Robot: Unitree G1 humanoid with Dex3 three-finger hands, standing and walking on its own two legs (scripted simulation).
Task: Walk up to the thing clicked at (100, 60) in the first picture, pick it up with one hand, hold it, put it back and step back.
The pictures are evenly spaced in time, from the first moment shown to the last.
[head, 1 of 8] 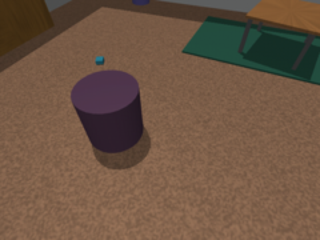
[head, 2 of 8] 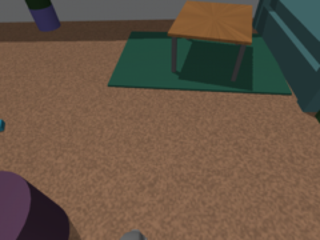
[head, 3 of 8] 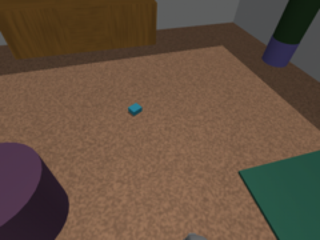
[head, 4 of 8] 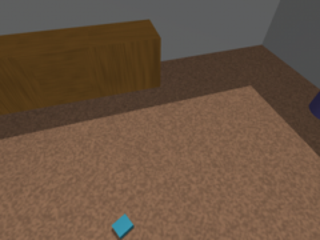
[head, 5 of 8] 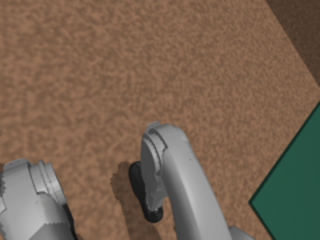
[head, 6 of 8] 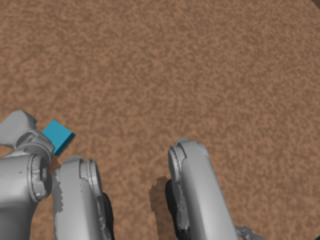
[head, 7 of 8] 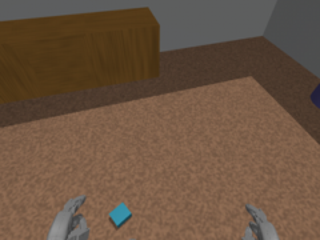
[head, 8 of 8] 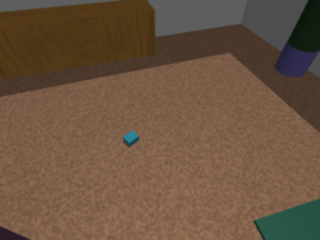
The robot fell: no
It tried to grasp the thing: yes
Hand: left
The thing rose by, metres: 0.00
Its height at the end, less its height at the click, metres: +0.00
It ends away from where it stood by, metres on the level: 0.00
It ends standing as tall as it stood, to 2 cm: yes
